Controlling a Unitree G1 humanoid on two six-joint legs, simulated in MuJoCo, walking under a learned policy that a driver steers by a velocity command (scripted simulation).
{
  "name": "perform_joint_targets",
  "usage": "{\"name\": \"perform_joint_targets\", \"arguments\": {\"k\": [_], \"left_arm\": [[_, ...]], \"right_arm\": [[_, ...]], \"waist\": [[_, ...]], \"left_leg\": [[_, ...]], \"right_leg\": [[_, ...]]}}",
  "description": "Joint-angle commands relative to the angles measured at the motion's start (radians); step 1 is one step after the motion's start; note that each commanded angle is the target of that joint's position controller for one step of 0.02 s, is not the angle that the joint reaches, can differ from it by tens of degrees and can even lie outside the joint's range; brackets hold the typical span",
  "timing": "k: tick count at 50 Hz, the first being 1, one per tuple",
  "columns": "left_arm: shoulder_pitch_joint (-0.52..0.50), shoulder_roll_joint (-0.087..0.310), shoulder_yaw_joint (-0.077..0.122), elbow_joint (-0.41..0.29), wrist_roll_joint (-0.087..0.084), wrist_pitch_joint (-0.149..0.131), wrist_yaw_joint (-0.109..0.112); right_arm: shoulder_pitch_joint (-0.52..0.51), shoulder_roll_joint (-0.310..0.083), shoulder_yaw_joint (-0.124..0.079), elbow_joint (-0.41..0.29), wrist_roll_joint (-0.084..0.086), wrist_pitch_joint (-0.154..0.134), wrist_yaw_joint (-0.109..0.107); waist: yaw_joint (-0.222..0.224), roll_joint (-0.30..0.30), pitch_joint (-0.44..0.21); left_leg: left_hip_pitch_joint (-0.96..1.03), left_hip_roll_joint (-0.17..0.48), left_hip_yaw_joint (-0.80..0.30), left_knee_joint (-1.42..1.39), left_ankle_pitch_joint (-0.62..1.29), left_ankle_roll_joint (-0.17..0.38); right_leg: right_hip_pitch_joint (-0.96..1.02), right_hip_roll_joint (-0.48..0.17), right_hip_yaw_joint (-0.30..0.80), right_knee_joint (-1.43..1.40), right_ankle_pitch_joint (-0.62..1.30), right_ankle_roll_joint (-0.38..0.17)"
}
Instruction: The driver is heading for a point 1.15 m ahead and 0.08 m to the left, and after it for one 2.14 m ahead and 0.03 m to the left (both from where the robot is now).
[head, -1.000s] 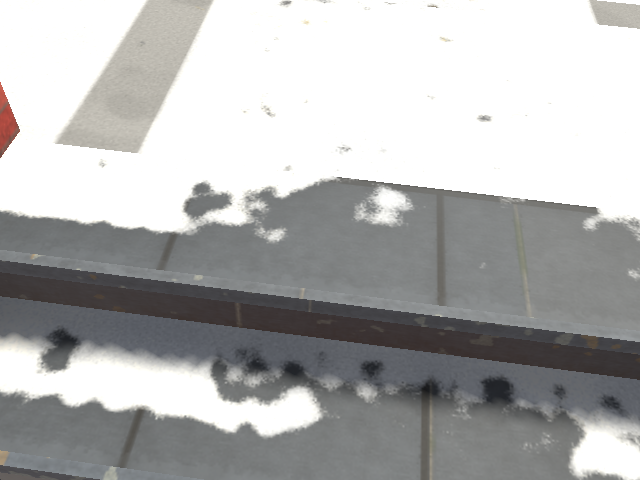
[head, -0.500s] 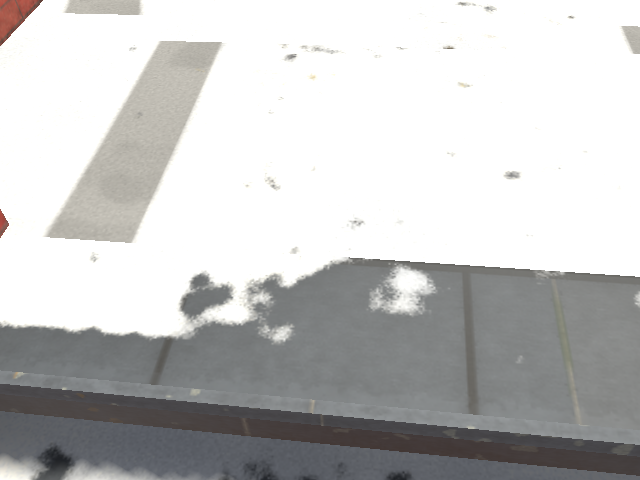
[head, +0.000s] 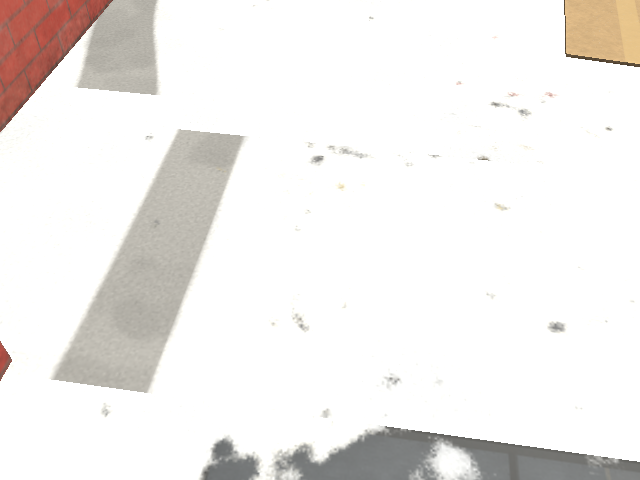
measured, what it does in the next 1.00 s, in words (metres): climbs: right foot 0.17 m higher, then left foot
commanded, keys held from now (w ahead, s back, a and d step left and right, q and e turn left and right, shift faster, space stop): w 1.00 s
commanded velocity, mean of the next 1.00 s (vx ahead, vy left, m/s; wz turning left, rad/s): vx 0.50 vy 0.00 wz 0.00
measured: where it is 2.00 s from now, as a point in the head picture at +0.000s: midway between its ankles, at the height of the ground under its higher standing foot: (338, 225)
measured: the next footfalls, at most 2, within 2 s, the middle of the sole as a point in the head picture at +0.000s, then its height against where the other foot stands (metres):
right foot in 0.32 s outside the picture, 0.17 m higher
left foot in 0.86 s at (298, 375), level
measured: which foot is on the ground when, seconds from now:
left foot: down 0.00-0.34, up 0.36-0.84, down 0.86-1.00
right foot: up 0.00-0.30, down 0.32-0.88, up 0.90-1.00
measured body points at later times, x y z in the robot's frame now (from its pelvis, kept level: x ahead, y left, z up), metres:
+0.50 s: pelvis +0.30 -0.02 +0.14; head +0.30 -0.01 +0.59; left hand +0.36 +0.23 -0.01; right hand +0.41 -0.26 +0.02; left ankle +0.22 +0.10 -0.37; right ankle +0.33 -0.07 -0.54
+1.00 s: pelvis +0.61 +0.03 +0.19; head +0.63 +0.03 +0.64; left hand +0.65 +0.28 +0.06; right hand +0.72 -0.23 +0.07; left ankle +0.64 +0.08 -0.54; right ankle +0.49 -0.09 -0.43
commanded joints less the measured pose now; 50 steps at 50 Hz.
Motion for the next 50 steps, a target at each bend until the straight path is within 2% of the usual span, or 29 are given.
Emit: {"name": "perform_joint_targets", "arguments": {"k": [1,4,7,9,11,13,15,16,17,18,19,20,22,23,24,26,27,30,32,36,39,41,43,44,45,46,47,48,50], "left_arm": [[0.084,-0.077,-0.036,-0.024,-0.007,0.031,0.002],[-0.087,-0.127,-0.053,-0.094,-0.017,0.045,0.022],[-0.317,-0.134,-0.086,-0.221,-0.005,0.033,0.019],[-0.359,-0.124,-0.093,-0.260,-0.008,0.039,0.004],[-0.363,-0.107,-0.094,-0.256,-0.015,0.059,-0.014],[-0.267,-0.135,-0.095,-0.197,-0.050,0.067,-0.024],[-0.082,-0.056,-0.057,-0.134,-0.066,0.064,-0.013],[0.102,0.009,-0.031,-0.091,-0.033,0.060,-0.009],[0.244,0.092,0.003,-0.032,-0.011,0.053,-0.003],[0.331,0.202,0.044,0.013,-0.003,0.069,0.005],[0.149,0.204,0.056,0.006,-0.015,0.074,0.011],[0.053,0.150,0.049,0.027,-0.021,0.061,0.011],[0.065,-0.003,0.018,0.121,0.012,0.006,0.006],[0.089,-0.063,0.004,0.170,0.025,-0.017,0.002],[0.112,-0.070,0.001,0.205,0.023,-0.040,-0.007],[0.137,-0.034,0.006,0.250,0.003,-0.070,-0.022],[0.074,0.008,0.013,0.214,-0.012,-0.069,-0.023],[0.162,0.072,0.018,0.193,-0.032,-0.084,-0.008],[0.247,0.113,0.033,0.190,-0.039,-0.095,-0.001],[0.346,0.137,0.049,0.164,-0.021,-0.075,0.009],[0.353,0.135,0.044,0.154,-0.024,-0.060,0.015],[0.352,0.161,0.051,0.154,-0.016,-0.053,0.026],[0.303,0.171,0.056,0.126,-0.023,-0.039,0.028],[0.291,0.117,0.041,0.069,-0.017,-0.038,0.027],[0.391,0.057,0.031,0.051,-0.058,-0.038,0.012],[0.316,0.128,0.049,0.049,-0.033,-0.035,0.014],[0.215,0.137,0.049,0.024,-0.029,-0.042,0.007],[0.199,0.134,0.050,0.015,-0.029,-0.045,0.001],[0.211,0.105,0.041,0.014,-0.002,-0.015,-0.014]], "right_arm": [[0.009,0.059,0.030,-0.009,0.001,-0.052,0.012],[0.134,-0.021,0.020,0.025,0.004,-0.077,0.016],[0.228,0.006,0.032,0.048,0.022,-0.069,0.001],[0.286,0.004,0.029,0.060,0.032,-0.057,-0.043],[0.350,-0.032,0.015,0.059,0.035,-0.044,-0.066],[0.305,-0.046,0.021,0.000,0.043,-0.035,-0.078],[0.320,-0.123,0.006,-0.029,0.037,-0.039,-0.067],[0.248,-0.174,-0.011,-0.053,0.054,-0.051,-0.046],[0.233,-0.147,-0.016,-0.114,0.079,-0.066,-0.019],[0.142,-0.132,-0.031,-0.160,0.066,-0.071,0.020],[0.085,-0.071,-0.042,-0.203,0.018,-0.076,0.036],[0.042,-0.024,-0.031,-0.276,0.009,-0.072,0.030],[-0.041,0.044,-0.007,-0.345,0.007,-0.055,-0.007],[-0.043,0.088,0.007,-0.364,0.010,-0.037,-0.021],[-0.027,0.115,0.020,-0.366,0.018,-0.014,-0.030],[-0.019,0.129,0.036,-0.381,0.009,0.016,-0.039],[-0.021,0.080,0.032,-0.386,0.009,0.023,-0.031],[-0.148,-0.025,0.006,-0.404,0.001,0.018,-0.001],[-0.250,-0.018,0.006,-0.416,0.013,0.011,0.022],[-0.406,-0.003,0.006,-0.444,0.034,0.015,0.033],[-0.389,-0.027,-0.006,-0.440,0.019,0.016,0.014],[-0.276,-0.068,-0.025,-0.406,0.008,0.012,-0.003],[-0.021,-0.120,-0.052,-0.323,-0.013,-0.009,-0.022],[0.122,-0.204,-0.072,-0.313,-0.032,-0.017,-0.030],[0.080,-0.238,-0.079,-0.307,-0.021,-0.013,-0.021],[-0.009,-0.182,-0.071,-0.336,0.004,-0.005,-0.015],[-0.070,-0.127,-0.053,-0.340,0.013,-0.011,-0.013],[-0.086,-0.089,-0.042,-0.330,0.011,-0.021,-0.008],[-0.066,-0.067,-0.029,-0.299,0.016,-0.043,-0.015]], "waist": [[0.055,0.005,0.132],[-0.004,0.134,0.114],[-0.031,0.067,0.175],[-0.043,0.096,0.133],[-0.094,0.114,0.088],[-0.029,0.080,-0.002],[0.063,0.198,-0.119],[0.165,0.251,-0.202],[0.186,0.148,-0.292],[0.213,-0.066,-0.322],[0.126,-0.131,-0.255],[0.039,-0.013,-0.092],[-0.034,0.171,0.096],[-0.062,0.118,0.095],[-0.087,0.082,0.106],[-0.137,0.037,0.138],[-0.159,0.055,0.149],[-0.091,0.013,0.105],[-0.028,0.011,0.074],[0.055,-0.068,0.089],[0.030,-0.112,0.058],[-0.030,-0.138,0.022],[-0.150,-0.091,-0.081],[-0.185,0.051,-0.213],[-0.096,0.315,-0.289],[-0.085,0.102,-0.174],[-0.076,0.040,-0.056],[-0.045,-0.008,0.008],[-0.001,0.025,0.044]], "left_leg": [[-0.020,0.186,-0.246,-0.412,0.175,-0.031],[0.126,0.222,-0.277,-0.478,0.253,0.014],[0.195,0.197,-0.253,-0.552,0.189,-0.020],[0.267,0.215,-0.266,-0.633,0.317,0.011],[0.362,0.218,-0.223,-0.758,0.566,0.067],[0.405,0.229,-0.092,-0.643,1.286,0.073],[0.476,0.294,-0.112,-0.394,1.824,0.091],[0.474,0.303,-0.101,-0.169,1.855,0.064],[0.183,0.208,-0.105,0.141,1.622,0.022],[-0.057,-0.037,-0.149,0.571,0.703,-0.014],[-0.242,-0.075,-0.280,0.968,0.287,-0.027],[-0.362,-0.023,-0.301,1.102,0.297,-0.015],[-0.419,0.030,-0.299,1.077,0.285,0.033],[-0.449,0.017,-0.315,1.181,0.226,0.049],[-0.489,0.010,-0.334,1.196,0.192,0.060],[-0.552,0.016,-0.363,1.100,0.181,0.063],[-0.474,0.050,-0.334,0.837,0.248,0.041],[-0.367,0.102,-0.152,0.485,0.423,-0.017],[-0.309,0.109,-0.088,0.239,0.464,-0.023],[-0.289,0.062,-0.046,-0.083,0.401,-0.032],[-0.151,-0.001,-0.020,-0.203,0.314,-0.004],[-0.016,-0.041,-0.031,-0.254,0.221,0.029],[0.350,0.019,-0.109,-0.328,0.263,0.075],[0.588,0.272,-0.373,-0.279,0.230,0.119],[0.770,0.457,-0.855,-0.422,0.216,0.278],[0.644,0.407,-0.781,-0.480,0.154,0.252],[0.507,0.369,-0.636,-0.501,0.197,0.226],[0.402,0.331,-0.537,-0.534,0.303,0.190],[0.294,0.262,-0.407,-0.566,0.408,0.132]], "right_leg": [[-0.200,-0.012,-0.010,-0.047,0.028,0.005],[-0.445,0.018,-0.109,0.270,-0.100,-0.002],[-0.537,-0.057,-0.172,0.059,-0.191,-0.007],[-0.449,-0.112,-0.205,-0.130,-0.182,0.000],[-0.256,-0.105,-0.311,-0.368,-0.291,-0.004],[0.059,-0.020,-0.397,-0.595,-0.376,-0.048],[0.329,0.081,-0.405,-0.748,-0.461,-0.064],[0.509,0.064,-0.288,-0.863,-0.388,-0.097],[0.761,-0.097,0.074,-0.990,-0.574,-0.169],[0.837,-0.259,0.635,-1.426,-0.903,-0.283],[0.766,-0.305,0.915,-1.670,-0.913,-0.277],[0.634,-0.326,0.778,-1.636,-0.842,-0.229],[0.417,-0.291,0.446,-1.528,-0.496,-0.130],[0.392,-0.278,0.369,-1.527,-0.377,-0.114],[0.397,-0.247,0.278,-1.537,-0.298,-0.086],[0.395,-0.195,0.111,-1.567,-0.189,-0.033],[0.340,-0.162,0.026,-1.637,-0.221,-0.014],[0.456,-0.134,-0.054,-1.742,0.082,-0.053],[0.603,-0.124,-0.081,-1.777,0.267,-0.034],[0.956,-0.168,-0.081,-1.830,0.402,-0.005],[1.067,-0.197,-0.124,-1.712,0.708,0.003],[1.095,-0.220,-0.125,-1.557,0.894,0.013],[0.896,-0.198,-0.143,-1.242,0.687,0.023],[0.676,-0.131,-0.174,-0.941,0.241,0.020],[0.334,0.054,-0.126,-0.600,-0.395,0.067],[0.237,-0.013,-0.031,-0.559,-0.301,0.062],[0.228,-0.038,-0.023,-0.581,-0.220,0.066],[0.258,-0.067,-0.031,-0.644,-0.187,0.071],[0.320,-0.101,-0.040,-0.734,-0.178,0.090]]}}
